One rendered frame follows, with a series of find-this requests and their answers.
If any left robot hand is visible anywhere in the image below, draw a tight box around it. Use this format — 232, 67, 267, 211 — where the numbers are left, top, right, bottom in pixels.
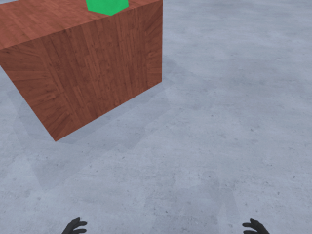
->
61, 217, 87, 234

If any pedestal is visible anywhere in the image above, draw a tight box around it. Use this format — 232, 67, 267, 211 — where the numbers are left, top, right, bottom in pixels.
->
0, 0, 163, 141

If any right robot hand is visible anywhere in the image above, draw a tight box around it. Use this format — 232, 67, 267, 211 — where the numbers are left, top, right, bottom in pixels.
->
242, 218, 270, 234

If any carton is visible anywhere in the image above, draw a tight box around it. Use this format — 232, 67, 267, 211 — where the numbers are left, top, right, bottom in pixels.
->
86, 0, 129, 16

